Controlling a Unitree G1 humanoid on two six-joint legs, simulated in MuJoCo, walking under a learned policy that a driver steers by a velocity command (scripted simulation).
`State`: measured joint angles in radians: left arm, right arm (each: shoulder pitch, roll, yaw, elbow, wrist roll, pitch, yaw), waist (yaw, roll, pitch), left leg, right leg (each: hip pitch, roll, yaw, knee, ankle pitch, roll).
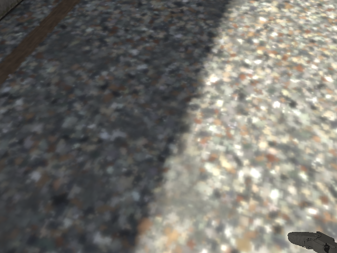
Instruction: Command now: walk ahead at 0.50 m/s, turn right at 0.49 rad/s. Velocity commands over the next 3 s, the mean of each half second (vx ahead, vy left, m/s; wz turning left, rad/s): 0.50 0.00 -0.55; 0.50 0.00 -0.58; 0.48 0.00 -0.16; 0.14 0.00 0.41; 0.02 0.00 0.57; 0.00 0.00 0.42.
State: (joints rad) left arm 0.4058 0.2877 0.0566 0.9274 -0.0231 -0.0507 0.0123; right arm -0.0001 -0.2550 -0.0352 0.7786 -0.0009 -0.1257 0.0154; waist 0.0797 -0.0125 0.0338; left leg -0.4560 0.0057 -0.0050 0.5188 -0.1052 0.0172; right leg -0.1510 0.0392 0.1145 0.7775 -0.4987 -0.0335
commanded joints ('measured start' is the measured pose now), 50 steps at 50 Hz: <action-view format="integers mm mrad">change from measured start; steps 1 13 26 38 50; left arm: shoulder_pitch -14 -236 30 -100 106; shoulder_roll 137 33 288 164 2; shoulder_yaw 23 18 103 62 8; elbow -114 -236 -281 -275 -266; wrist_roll -30 -1 -1 4 -8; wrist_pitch -29 17 15 -13 0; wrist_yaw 2 -35 -40 2 5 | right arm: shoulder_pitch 295 193 278 13 371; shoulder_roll -149 -171 -119 -100 -311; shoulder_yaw -49 -63 -28 -28 -103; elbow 12 59 -19 -100 -45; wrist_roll -1 -7 5 -13 -28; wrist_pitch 7 8 8 20 -8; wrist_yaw -7 -23 -15 -12 6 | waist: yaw -168 -109 24 -42 -120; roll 178 66 -184 -46 300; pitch -223 15 -419 -27 -367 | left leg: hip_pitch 705 369 -303 -125 804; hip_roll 379 249 -34 49 365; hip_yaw -542 71 -51 -49 -654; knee -226 -402 885 172 -144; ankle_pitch -308 153 -522 136 -173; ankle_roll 173 156 -44 -86 266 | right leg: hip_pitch -620 -526 571 -88 -441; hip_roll -64 -176 -389 -131 75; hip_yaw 34 -56 751 135 63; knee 499 59 -469 -555 346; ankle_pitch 3 484 85 502 20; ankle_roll -14 27 -415 -211 -2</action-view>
